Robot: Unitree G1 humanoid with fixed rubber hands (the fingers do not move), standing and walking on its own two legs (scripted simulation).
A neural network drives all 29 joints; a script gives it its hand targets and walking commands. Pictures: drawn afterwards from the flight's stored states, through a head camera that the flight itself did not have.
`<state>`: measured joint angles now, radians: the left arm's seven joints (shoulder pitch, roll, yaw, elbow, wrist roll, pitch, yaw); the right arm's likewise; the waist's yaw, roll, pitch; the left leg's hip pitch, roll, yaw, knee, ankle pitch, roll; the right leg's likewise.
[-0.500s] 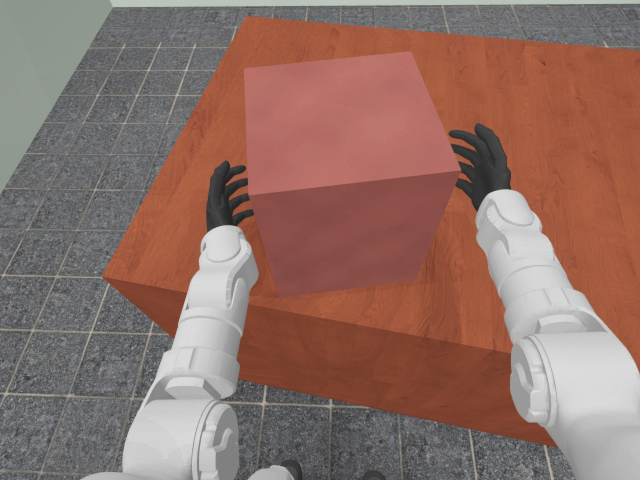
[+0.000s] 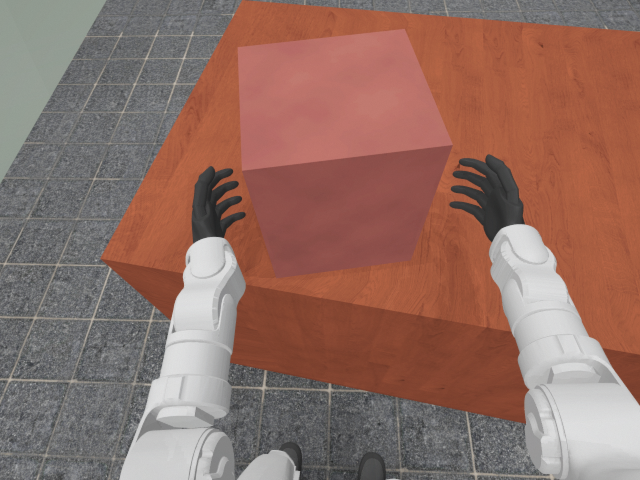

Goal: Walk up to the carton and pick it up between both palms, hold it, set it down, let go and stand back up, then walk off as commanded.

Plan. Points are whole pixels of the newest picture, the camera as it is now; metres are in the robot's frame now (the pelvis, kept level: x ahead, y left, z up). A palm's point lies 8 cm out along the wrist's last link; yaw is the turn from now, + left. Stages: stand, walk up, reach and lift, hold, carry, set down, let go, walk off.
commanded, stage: set down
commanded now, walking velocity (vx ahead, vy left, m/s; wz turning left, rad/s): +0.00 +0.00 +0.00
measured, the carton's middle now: (334, 166) +0.50 +0.08 +0.04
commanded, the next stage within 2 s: none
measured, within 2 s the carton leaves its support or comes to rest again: neither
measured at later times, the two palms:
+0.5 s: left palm (217, 265) +0.32 +0.20 +0.05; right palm (525, 262) +0.39 -0.17 +0.03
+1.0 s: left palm (220, 308) +0.27 +0.18 +0.03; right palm (554, 321) +0.33 -0.20 +0.01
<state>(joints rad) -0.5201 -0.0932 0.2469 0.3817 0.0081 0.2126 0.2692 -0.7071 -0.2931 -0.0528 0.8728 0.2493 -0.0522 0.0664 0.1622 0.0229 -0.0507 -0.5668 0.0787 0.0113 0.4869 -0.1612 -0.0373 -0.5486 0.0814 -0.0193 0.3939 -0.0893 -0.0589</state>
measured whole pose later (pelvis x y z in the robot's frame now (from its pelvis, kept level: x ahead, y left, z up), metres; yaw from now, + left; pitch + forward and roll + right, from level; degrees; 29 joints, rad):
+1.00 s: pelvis -0.02 +0.00 +0.00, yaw +0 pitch +9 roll -1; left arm -0.14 -0.12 0.08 0.05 0.01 0.22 0.28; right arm -0.28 -0.34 -0.05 0.53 0.29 -0.16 0.17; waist 0.10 0.02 0.04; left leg -0.50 0.08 0.01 0.49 -0.14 -0.04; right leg -0.49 0.08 -0.02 0.41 -0.07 -0.06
